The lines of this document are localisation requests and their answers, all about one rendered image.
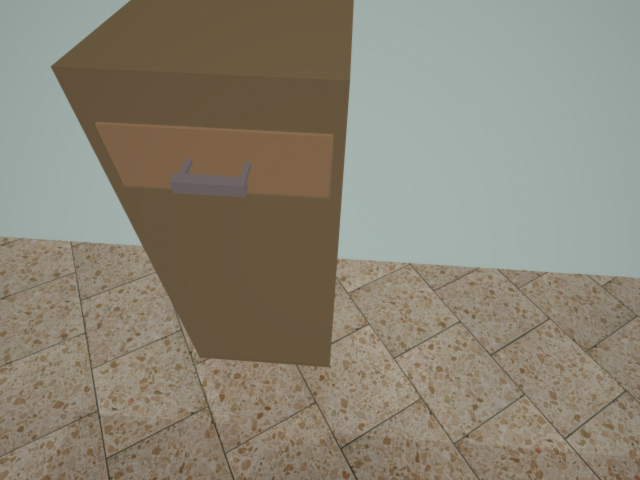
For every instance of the drawer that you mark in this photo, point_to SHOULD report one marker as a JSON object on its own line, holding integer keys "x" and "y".
{"x": 287, "y": 163}

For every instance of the handle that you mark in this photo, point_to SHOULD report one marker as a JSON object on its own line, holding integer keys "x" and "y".
{"x": 232, "y": 186}

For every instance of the cabinet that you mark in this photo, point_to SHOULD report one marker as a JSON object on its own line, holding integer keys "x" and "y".
{"x": 251, "y": 278}

